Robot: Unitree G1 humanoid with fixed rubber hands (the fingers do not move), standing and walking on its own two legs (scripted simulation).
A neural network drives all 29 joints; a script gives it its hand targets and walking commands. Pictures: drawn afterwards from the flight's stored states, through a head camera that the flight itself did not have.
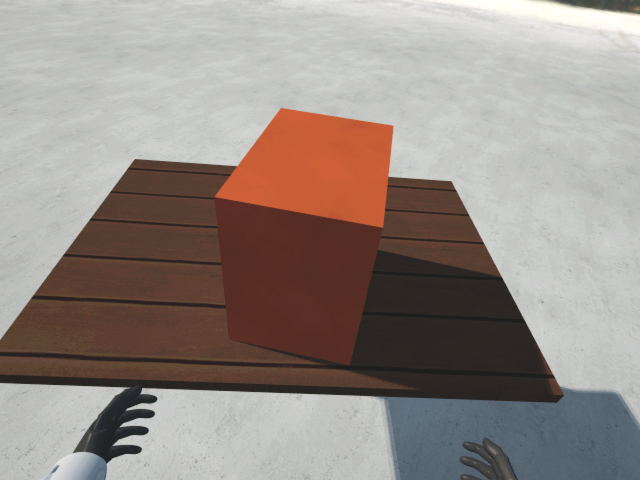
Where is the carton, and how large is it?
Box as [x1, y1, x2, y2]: [214, 108, 393, 364]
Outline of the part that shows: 281,108 214,197 229,338 349,364 382,229 393,126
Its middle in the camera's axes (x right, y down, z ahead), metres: -0.01 -0.02 +0.64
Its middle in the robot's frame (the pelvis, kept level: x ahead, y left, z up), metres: +0.51 +0.03 +0.08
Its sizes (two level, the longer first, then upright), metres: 0.295 0.197 0.272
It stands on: a table, 0.71 m high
